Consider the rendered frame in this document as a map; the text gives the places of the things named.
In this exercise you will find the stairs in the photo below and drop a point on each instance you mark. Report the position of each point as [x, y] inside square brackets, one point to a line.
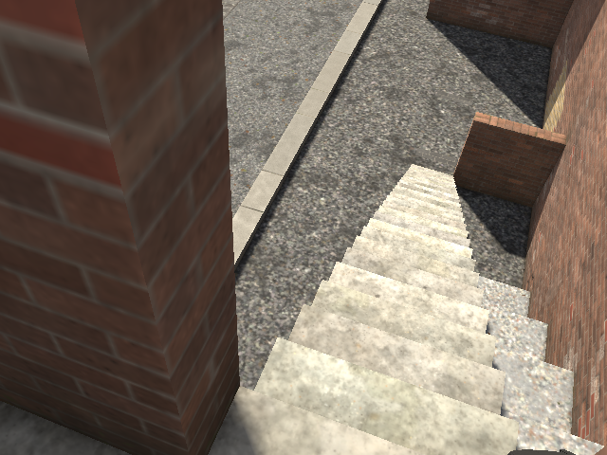
[395, 343]

